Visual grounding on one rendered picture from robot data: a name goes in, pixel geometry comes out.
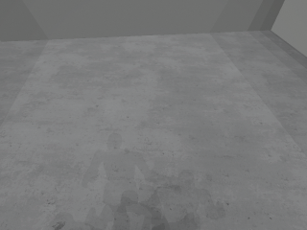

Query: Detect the left robot hand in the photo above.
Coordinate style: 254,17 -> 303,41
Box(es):
41,219 -> 65,230

